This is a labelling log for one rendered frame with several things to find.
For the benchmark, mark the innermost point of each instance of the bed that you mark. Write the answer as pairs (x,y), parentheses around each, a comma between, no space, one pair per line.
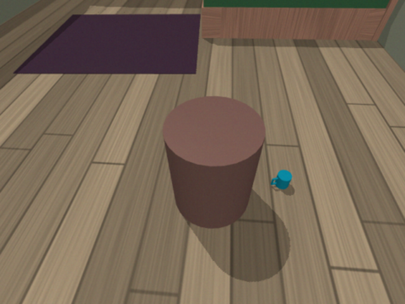
(296,19)

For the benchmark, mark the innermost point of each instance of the mug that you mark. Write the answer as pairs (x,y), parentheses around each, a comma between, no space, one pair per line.
(283,179)

